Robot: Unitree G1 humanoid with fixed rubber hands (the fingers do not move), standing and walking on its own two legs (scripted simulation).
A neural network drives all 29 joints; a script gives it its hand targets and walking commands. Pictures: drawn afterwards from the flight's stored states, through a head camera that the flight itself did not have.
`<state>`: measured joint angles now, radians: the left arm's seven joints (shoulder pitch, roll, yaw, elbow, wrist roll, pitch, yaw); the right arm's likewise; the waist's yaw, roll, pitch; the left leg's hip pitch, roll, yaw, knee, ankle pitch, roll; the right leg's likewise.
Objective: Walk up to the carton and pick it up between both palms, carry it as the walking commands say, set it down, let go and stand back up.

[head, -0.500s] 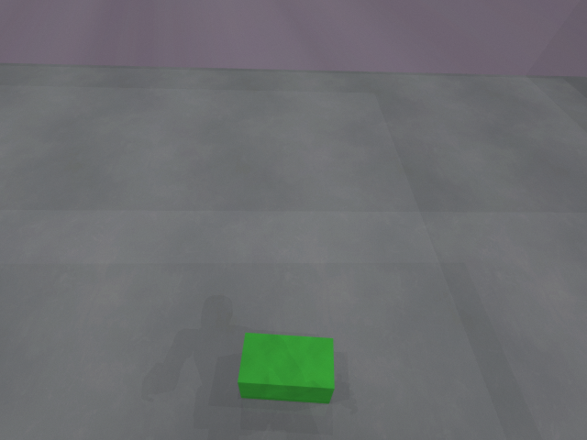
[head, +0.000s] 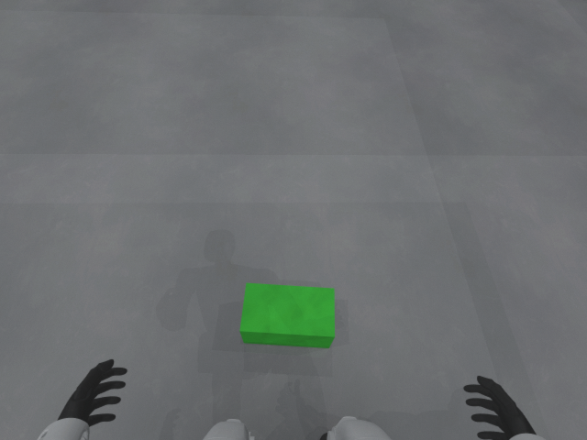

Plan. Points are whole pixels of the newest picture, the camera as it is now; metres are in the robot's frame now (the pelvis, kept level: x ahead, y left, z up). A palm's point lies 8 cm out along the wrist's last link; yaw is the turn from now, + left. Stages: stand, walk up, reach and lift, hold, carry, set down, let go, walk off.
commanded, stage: reach and lift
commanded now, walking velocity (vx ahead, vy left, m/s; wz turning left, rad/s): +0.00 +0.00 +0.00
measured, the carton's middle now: (288, 316) +0.48 +0.01 -0.68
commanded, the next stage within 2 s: none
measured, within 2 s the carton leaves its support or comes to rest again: neither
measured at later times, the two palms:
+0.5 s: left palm (133, 358) +0.24 +0.26 -0.15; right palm (460, 371) +0.23 -0.25 -0.14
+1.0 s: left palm (177, 272) +0.41 +0.24 -0.19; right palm (418, 286) +0.39 -0.23 -0.19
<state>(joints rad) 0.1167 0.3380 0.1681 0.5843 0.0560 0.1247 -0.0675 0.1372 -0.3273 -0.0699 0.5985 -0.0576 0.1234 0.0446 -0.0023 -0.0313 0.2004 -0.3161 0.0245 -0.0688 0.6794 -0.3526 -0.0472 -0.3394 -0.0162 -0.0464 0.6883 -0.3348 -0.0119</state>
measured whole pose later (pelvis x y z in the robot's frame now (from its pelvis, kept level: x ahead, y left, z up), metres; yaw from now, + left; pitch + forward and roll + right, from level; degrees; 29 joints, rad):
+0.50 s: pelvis -0.01 +0.00 -0.03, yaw +0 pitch +22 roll +0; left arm -0.20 0.29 0.16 0.73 0.02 0.06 -0.04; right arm -0.15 -0.25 -0.10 0.68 0.03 0.10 -0.02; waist 0.00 -0.03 -0.02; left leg -0.87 0.02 -0.07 0.85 -0.36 -0.06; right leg -0.89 -0.02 -0.04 0.85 -0.34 -0.01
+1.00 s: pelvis -0.05 +0.00 -0.06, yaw +0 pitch +34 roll +0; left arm -0.97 0.38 0.24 0.91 -0.05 0.19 -0.07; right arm -0.90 -0.32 -0.20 0.82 0.07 0.24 -0.03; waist -0.01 -0.03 0.11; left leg -1.25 0.02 -0.07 0.95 -0.31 -0.06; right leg -1.27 -0.02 -0.04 0.95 -0.28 -0.01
